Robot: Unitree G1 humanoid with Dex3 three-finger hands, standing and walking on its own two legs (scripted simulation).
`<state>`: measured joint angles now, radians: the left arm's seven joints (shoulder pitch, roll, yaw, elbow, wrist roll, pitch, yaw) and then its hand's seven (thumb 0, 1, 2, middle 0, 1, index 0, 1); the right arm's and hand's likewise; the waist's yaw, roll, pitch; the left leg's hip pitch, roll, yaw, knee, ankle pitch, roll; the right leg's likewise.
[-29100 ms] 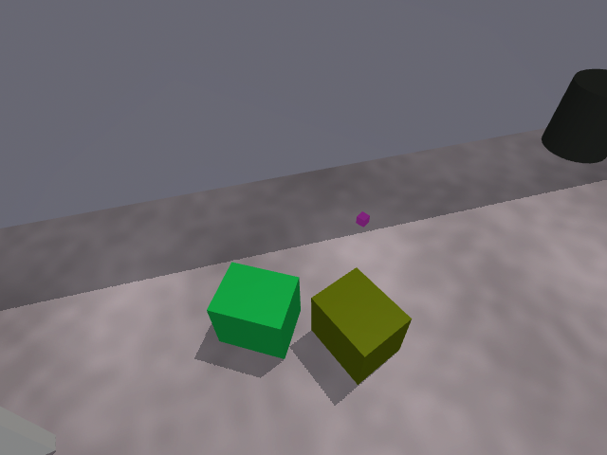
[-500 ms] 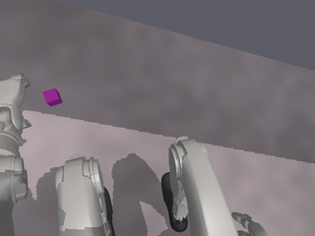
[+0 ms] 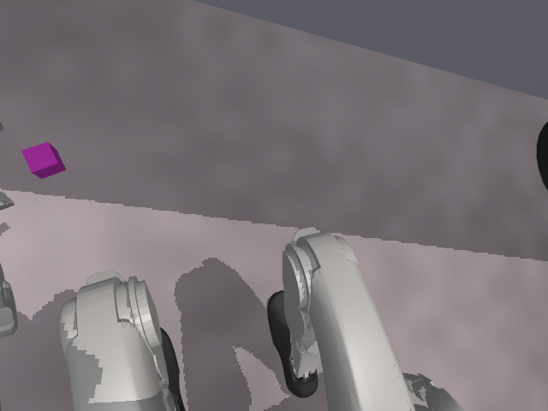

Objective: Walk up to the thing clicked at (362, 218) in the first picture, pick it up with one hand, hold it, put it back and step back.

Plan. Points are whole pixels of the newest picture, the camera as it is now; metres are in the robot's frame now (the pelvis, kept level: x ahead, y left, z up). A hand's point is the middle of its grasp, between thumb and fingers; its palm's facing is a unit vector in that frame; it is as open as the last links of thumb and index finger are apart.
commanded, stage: rise first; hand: left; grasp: from above
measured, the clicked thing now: (44, 160) +0.53 +0.31 -0.31
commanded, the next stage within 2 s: approach in 1.70 s
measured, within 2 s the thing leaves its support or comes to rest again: neither
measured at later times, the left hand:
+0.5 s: hand out of the picture +0.48 +0.34 -0.18, palm faces -0.40 -0.15 -0.90, open 11.9 cm
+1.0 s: hand out of the picture +0.49 +0.35 -0.19, palm faces -0.41 -0.15 -0.90, open 11.6 cm
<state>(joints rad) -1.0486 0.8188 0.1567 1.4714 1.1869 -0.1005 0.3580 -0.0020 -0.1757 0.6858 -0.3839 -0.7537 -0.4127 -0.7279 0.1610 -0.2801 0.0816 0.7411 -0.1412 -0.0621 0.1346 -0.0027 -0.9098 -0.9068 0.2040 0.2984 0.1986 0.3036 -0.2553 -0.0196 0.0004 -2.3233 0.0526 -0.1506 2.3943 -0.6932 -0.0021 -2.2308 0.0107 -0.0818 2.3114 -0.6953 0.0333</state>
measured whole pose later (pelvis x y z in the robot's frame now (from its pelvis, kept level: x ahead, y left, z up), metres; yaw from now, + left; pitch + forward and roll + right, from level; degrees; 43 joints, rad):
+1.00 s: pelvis +0.00 +0.01 -0.02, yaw -2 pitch +33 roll -11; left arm -1.10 0.95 0.16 1.50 1.21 -0.12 0.34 0.00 -0.14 0.64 -0.43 -0.72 -0.45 -0.70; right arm 0.16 -0.30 0.16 0.68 -0.16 -0.06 0.17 0.00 -0.91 -0.91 0.20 0.30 0.20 0.30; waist -0.30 -0.05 0.06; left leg -2.37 0.04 -0.19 2.46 -0.69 0.01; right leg -2.25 0.02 -0.11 2.34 -0.69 0.05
